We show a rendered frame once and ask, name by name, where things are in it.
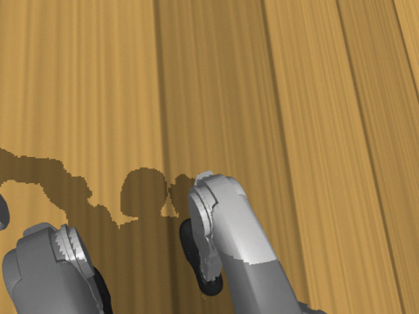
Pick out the right robot foot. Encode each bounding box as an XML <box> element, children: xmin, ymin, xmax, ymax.
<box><xmin>179</xmin><ymin>218</ymin><xmax>223</xmax><ymax>296</ymax></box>

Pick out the right robot hand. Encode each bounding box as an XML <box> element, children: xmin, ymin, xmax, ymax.
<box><xmin>298</xmin><ymin>301</ymin><xmax>327</xmax><ymax>314</ymax></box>

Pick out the left robot foot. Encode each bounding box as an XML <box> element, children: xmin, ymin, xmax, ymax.
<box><xmin>93</xmin><ymin>267</ymin><xmax>113</xmax><ymax>314</ymax></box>

